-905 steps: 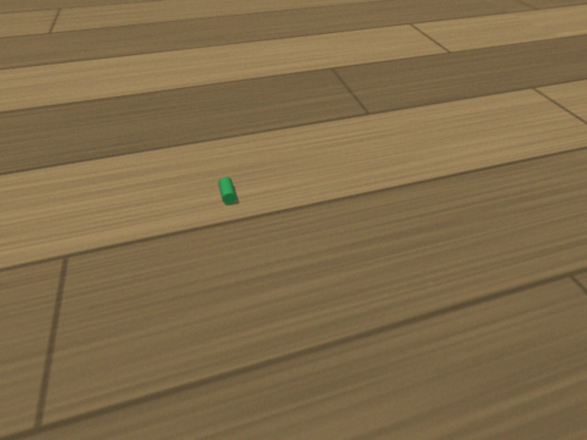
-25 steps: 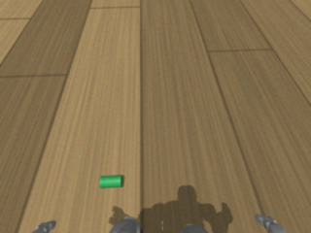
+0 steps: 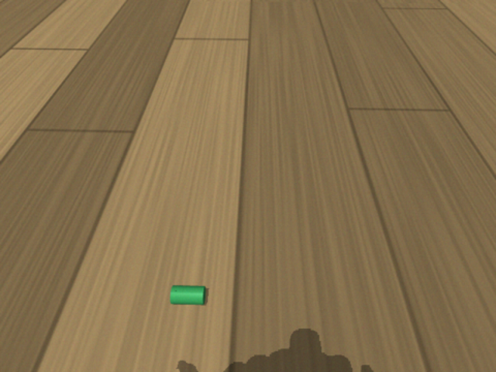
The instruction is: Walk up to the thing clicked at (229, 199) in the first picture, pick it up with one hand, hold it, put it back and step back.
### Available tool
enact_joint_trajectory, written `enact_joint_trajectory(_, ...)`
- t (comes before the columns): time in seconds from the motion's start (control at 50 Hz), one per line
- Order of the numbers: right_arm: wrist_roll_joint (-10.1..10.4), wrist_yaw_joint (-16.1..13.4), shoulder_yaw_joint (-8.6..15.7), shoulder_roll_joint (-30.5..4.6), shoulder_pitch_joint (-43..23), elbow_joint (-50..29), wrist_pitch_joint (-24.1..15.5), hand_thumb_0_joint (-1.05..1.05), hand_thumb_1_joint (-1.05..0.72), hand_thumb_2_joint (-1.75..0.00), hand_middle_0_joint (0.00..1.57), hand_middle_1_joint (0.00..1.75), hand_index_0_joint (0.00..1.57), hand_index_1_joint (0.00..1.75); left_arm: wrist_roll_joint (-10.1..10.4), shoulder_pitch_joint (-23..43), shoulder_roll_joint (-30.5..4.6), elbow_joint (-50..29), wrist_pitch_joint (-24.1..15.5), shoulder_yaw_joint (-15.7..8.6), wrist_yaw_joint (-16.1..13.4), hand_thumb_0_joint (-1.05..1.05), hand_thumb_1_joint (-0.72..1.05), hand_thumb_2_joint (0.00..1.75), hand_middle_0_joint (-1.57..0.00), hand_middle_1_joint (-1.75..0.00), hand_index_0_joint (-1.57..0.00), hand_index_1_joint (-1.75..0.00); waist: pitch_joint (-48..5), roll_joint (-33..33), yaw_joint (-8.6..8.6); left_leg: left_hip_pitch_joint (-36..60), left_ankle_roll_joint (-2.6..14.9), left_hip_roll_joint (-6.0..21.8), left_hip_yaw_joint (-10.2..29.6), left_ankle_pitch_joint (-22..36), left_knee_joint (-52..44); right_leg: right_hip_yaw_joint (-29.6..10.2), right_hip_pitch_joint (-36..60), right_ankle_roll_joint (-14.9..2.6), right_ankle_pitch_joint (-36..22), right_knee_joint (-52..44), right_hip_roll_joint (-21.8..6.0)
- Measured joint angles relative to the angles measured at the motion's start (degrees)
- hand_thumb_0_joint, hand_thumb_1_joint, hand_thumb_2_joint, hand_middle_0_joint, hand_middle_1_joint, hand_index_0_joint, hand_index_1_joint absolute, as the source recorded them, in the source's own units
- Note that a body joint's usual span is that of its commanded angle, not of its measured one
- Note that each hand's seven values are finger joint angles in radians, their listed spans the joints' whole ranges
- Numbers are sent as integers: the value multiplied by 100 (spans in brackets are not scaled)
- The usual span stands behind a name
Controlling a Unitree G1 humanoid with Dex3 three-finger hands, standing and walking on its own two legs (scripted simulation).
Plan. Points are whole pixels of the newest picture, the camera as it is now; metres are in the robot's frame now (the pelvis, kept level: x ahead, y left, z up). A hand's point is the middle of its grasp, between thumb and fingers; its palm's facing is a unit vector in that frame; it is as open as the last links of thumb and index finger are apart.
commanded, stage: walk up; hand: left
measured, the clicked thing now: (188, 294) +0.50 +0.25 -0.72
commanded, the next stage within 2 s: stand in 1.32 s
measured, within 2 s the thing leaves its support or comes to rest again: neither
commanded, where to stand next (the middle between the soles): +0.10 +0.01 m, yaw -2 degrees
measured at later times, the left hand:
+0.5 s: hand out of the picture +0.10 +0.27 -0.13, palm faces +0.01 -0.93 -0.36, open 7.4 cm
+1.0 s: hand out of the picture +0.10 +0.26 -0.13, palm faces +0.00 -0.94 -0.34, open 7.4 cm
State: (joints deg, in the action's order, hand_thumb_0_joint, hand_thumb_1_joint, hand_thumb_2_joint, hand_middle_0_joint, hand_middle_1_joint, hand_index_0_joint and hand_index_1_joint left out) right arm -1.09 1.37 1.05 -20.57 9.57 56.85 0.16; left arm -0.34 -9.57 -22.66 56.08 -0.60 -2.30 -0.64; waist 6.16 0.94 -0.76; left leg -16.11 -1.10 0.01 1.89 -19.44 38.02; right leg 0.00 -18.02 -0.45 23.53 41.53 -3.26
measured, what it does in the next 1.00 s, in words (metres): stands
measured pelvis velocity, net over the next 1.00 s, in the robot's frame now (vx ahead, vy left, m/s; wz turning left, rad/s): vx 0.01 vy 0.01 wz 0.01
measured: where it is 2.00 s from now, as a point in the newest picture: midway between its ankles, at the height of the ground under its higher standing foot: outside the picture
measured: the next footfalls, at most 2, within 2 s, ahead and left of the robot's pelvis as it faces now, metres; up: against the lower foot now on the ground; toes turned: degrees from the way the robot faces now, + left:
none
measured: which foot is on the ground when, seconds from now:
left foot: down 0.00-1.00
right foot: down 0.00-1.00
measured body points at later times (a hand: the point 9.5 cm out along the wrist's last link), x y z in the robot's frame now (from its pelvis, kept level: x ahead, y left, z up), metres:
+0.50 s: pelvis +0.01 +0.01 +0.02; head +0.02 +0.01 +0.47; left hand +0.10 +0.32 -0.10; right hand +0.11 -0.29 -0.11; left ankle +0.01 +0.15 -0.72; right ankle +0.02 -0.13 -0.72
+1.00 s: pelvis +0.01 +0.01 +0.03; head +0.02 +0.00 +0.48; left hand +0.10 +0.31 -0.10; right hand +0.09 -0.29 -0.11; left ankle +0.01 +0.15 -0.72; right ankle +0.02 -0.13 -0.72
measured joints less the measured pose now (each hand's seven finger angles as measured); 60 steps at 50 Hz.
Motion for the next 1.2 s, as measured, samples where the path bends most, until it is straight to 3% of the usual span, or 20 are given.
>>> enact_joint_trajectory(0.04, 51, -1, -50, 13, -54, 65, 32, 1, -90, -89, 20, 30, 20, 30, -8, -26, 71, 104, -69, 29, 25, 1, 90, 90, -20, -30, -20, -30, -65, -76, 15, 27, -64, 91, 55, 0, 18, 58, 137, 99, -528, -272, 83)
enact_joint_trajectory(0.18, 59, 40, -56, -13, -208, 300, -9, 1, -90, -89, 20, 30, 20, 30, -35, 21, 287, 460, -41, 165, 118, 1, 90, 90, -20, -30, -20, -30, -329, -166, 35, 182, 4, 74, 63, 212, -422, 70, 343, 137, -652, -779, 74)
enact_joint_trajectory(0.34, 68, 19, -127, 34, -344, 579, -87, 1, -90, -89, 20, 30, 20, 30, 11, 246, 222, 728, -128, 153, 113, 1, 90, 90, -20, -30, -20, -30, -314, -120, 15, 404, -25, 94, 98, 429, -908, 120, 633, 223, -936, -1382, 85)
enact_joint_trajectory(0.7, 98, -26, -72, 6, -614, 766, -47, 1, -90, -89, 20, 30, 20, 30, -7, 682, 252, 969, -83, 173, 102, 1, 90, 90, -20, -30, -20, -30, -304, -192, 83, 830, -35, 76, 74, 709, -1542, 117, 997, 234, -1146, -1887, 57)
enact_joint_trajectory(1.2, 61, -37, -83, 51, -355, 861, -12, 1, -90, -89, 20, 30, 20, 30, -37, 545, 325, 1044, -33, 103, 113, 1, 90, 90, -20, -30, -20, -30, -299, -154, 107, 927, -55, 114, 81, 783, -1697, 131, 1118, 216, -1247, -2093, 94)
